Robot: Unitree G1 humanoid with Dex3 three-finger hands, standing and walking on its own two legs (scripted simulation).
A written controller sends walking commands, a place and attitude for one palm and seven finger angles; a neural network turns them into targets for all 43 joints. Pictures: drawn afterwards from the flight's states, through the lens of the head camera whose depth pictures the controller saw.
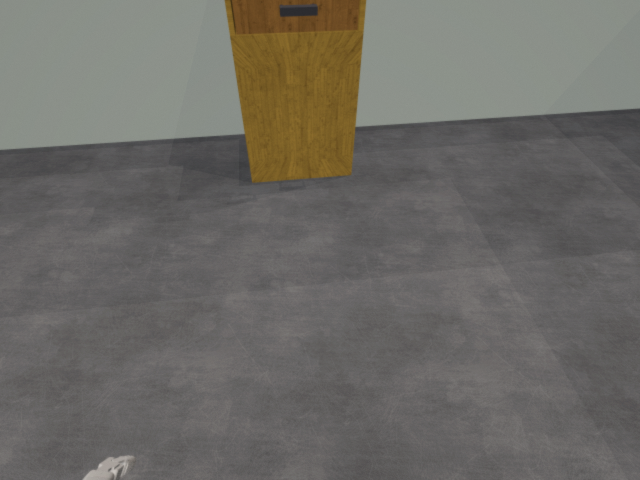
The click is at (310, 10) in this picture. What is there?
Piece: drawer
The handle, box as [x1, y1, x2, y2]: [279, 4, 317, 16]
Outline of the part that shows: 317,6 316,4 279,5 280,16 316,15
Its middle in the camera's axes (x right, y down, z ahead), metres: -0.08 -0.83 +1.39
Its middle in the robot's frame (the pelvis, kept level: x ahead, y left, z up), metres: +1.59 +0.16 +0.03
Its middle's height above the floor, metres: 0.80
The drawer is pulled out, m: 0.00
